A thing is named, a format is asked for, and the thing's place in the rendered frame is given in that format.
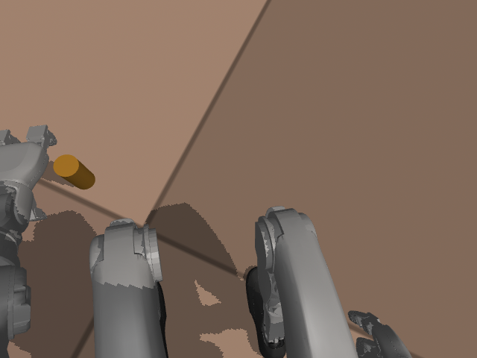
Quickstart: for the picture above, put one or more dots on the left robot hand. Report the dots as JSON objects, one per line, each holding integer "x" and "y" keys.
{"x": 25, "y": 162}

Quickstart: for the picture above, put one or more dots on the left robot arm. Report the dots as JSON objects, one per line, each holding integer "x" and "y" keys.
{"x": 16, "y": 202}

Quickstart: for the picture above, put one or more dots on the can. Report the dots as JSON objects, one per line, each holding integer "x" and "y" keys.
{"x": 72, "y": 170}

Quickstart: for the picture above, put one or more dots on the right robot foot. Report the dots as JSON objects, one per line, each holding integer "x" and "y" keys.
{"x": 255, "y": 303}

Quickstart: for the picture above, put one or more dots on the right robot hand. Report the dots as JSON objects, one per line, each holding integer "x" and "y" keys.
{"x": 385, "y": 344}

